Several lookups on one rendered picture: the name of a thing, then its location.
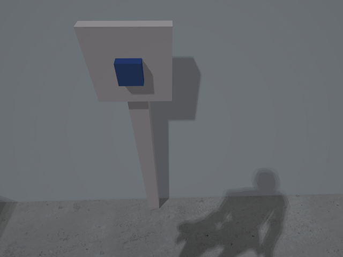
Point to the panel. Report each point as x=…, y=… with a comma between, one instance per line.
x=101, y=43

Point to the button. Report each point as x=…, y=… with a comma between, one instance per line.
x=129, y=71

